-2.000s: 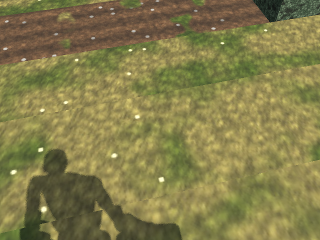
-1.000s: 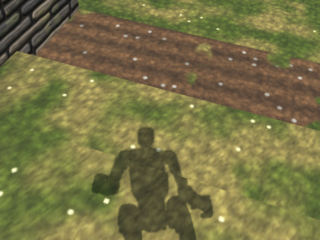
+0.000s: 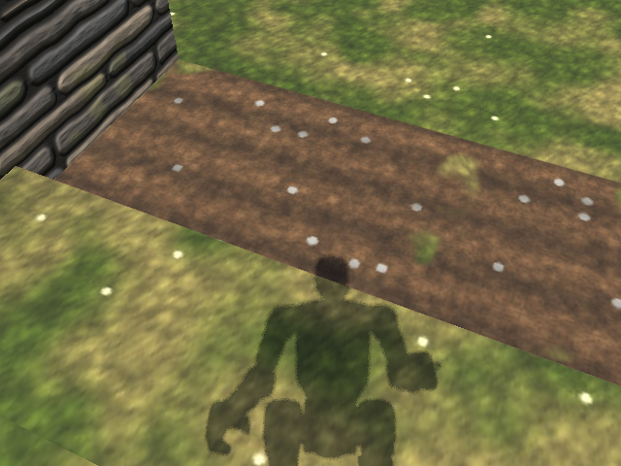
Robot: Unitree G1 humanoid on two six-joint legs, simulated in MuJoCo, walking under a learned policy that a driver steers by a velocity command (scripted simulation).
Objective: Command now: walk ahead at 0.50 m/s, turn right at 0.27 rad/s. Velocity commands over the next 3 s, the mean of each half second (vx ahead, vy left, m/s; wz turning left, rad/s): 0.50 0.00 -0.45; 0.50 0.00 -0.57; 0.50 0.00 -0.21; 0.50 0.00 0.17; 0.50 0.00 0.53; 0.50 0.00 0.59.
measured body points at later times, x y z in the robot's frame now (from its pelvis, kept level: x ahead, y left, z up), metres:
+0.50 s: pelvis +0.27 -0.15 -0.12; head +0.29 -0.17 +0.32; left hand +0.54 +0.03 -0.21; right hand +0.16 -0.41 -0.26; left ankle +0.05 +0.09 -0.72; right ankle +0.37 -0.30 -0.85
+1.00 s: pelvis +0.55 -0.26 -0.19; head +0.56 -0.25 +0.26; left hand +0.74 -0.05 -0.33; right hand +0.56 -0.57 -0.26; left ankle +0.69 -0.21 -0.91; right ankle +0.38 -0.30 -0.83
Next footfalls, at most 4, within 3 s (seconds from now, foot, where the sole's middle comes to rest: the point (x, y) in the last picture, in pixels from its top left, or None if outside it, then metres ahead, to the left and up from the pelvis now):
0.52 right None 0.37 -0.31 -0.95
0.90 left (413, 399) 0.72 -0.23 -0.95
1.36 right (544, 405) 0.71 -0.56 -0.95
2.06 left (509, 284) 1.21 -0.62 -1.12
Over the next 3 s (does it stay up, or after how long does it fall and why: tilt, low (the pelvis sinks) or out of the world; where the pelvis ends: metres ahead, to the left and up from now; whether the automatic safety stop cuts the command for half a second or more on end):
stays up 1.50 -0.75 -0.37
